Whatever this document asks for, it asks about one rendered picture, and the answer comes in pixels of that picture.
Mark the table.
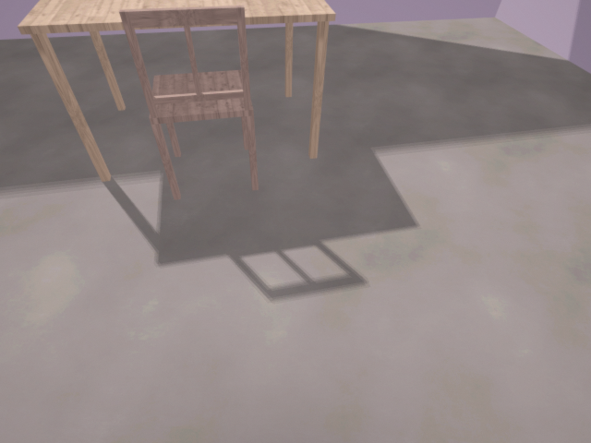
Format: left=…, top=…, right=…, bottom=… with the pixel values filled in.
left=18, top=0, right=336, bottom=182

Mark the chair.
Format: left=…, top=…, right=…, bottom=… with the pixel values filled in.
left=119, top=6, right=259, bottom=200

